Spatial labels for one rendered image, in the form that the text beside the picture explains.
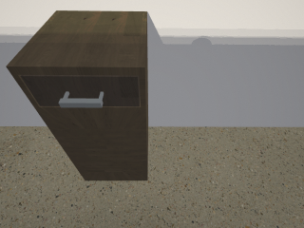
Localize handle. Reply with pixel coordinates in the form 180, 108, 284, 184
58, 91, 104, 108

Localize drawer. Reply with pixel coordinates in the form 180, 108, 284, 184
21, 75, 141, 106

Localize cabinet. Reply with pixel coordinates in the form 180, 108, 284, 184
6, 10, 148, 181

